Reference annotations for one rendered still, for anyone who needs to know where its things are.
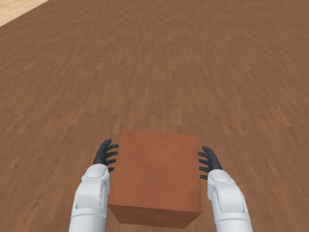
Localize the robot right hand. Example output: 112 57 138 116
198 146 222 180

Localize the carton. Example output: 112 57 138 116
107 129 203 229

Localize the right robot forearm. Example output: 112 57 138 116
208 169 253 232

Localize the robot left hand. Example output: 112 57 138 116
93 139 119 172

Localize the left robot forearm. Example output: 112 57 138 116
69 163 110 232

